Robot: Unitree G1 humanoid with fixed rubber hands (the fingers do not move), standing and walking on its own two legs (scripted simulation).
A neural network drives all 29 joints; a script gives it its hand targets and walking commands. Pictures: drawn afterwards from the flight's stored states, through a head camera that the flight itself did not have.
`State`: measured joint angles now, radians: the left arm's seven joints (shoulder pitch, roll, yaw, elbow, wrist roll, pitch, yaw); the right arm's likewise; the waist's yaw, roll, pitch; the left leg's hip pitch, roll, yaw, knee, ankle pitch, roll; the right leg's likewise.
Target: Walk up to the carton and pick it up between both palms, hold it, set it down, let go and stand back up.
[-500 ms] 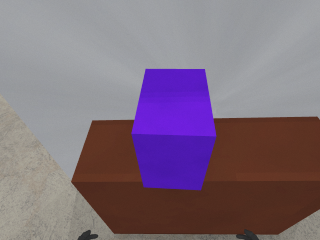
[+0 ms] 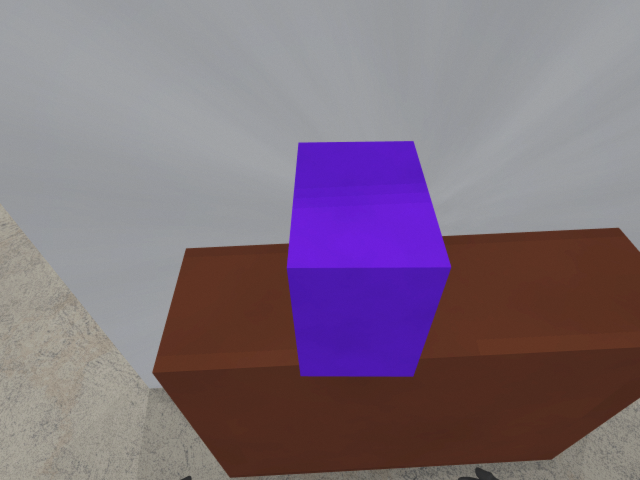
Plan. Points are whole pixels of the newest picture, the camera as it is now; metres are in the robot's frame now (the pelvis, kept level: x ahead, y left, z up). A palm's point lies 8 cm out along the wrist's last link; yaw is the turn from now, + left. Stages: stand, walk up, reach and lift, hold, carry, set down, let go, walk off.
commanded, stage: walk up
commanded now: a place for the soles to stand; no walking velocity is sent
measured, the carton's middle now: (356, 260) +0.44 -0.04 +0.03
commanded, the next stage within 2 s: none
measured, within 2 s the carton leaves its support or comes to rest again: neither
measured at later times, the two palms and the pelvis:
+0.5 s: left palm out of the picture +0.11 +0.23 -0.11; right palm out of the picture +0.09 -0.21 -0.12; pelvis +0.02 +0.02 +0.00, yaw -3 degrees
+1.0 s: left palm out of the picture +0.14 +0.20 -0.11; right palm out of the picture +0.08 -0.25 -0.11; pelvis +0.00 -0.01 +0.00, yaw -5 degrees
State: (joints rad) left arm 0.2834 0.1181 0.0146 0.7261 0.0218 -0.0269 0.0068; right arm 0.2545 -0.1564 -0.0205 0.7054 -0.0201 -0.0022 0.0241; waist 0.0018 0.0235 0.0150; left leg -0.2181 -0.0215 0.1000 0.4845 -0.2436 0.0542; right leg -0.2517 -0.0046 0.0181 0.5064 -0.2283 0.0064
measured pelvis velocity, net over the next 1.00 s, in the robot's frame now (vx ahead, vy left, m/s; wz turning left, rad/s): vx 0.00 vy -0.01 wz -0.09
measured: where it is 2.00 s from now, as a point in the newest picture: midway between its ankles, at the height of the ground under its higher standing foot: outside the picture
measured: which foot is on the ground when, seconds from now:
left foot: down 0.00-1.00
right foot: down 0.00-1.00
